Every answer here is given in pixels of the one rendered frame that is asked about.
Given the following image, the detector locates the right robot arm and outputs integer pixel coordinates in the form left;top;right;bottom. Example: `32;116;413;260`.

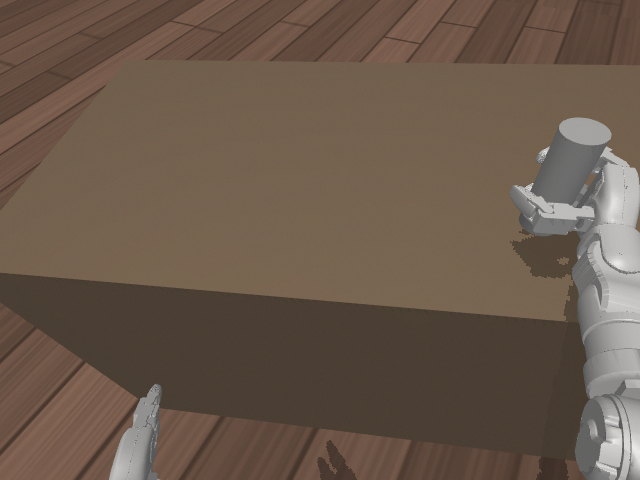
572;224;640;480

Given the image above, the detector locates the left robot hand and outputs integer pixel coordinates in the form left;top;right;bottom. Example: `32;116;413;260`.
109;384;162;480

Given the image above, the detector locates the can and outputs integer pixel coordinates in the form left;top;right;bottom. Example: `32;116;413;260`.
519;117;611;236

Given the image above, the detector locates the right robot hand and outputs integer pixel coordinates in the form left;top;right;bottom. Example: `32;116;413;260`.
510;146;640;240

